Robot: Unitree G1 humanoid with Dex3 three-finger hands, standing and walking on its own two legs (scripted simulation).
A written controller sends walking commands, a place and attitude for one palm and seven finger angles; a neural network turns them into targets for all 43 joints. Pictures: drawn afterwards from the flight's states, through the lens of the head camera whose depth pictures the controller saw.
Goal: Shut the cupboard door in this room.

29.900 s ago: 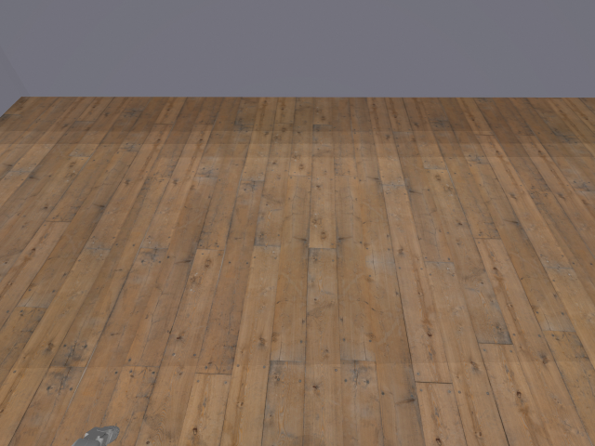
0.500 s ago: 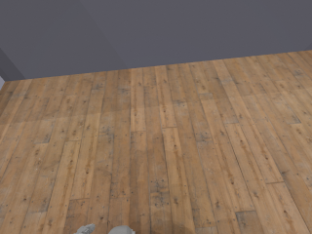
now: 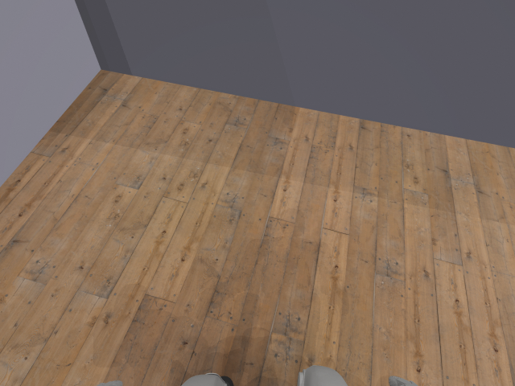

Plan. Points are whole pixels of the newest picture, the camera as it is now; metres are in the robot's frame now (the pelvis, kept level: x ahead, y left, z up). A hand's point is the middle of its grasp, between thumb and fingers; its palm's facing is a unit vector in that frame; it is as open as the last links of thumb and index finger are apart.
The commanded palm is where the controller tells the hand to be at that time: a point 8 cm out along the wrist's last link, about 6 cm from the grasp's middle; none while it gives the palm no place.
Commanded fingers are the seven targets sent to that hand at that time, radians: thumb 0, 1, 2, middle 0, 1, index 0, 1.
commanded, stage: walk to a spot facing it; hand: left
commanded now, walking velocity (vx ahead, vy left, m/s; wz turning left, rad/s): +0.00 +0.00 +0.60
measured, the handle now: out of the picture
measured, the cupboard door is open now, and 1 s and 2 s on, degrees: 86 86 86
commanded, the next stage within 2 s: none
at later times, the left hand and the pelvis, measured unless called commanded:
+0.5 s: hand out of the picture +0.05 +0.13 -0.13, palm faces +0.29 -0.91 -0.30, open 7.4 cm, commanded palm none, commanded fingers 0.00 0.90 0.90 -0.20 -0.30 -0.20 -0.30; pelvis +0.01 -0.09 +0.01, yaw +19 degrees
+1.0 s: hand out of the picture -0.15 +0.15 -0.17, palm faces +0.63 -0.72 -0.28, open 7.4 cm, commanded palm none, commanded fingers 0.00 0.90 0.90 -0.20 -0.30 -0.20 -0.30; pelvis -0.03 -0.05 +0.00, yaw +37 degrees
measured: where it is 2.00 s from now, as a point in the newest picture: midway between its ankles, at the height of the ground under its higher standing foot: outside the picture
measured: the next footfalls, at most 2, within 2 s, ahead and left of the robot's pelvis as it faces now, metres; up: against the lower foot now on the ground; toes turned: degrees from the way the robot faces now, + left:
right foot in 0.34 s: +0.06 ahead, -0.18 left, +0.00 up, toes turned +12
left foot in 0.84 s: -0.06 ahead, +0.04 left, +0.00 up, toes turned +38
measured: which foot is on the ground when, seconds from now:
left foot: down 0.00-0.34, up 0.36-0.82, down 0.84-1.00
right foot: up 0.00-0.32, down 0.34-0.84, up 0.86-1.00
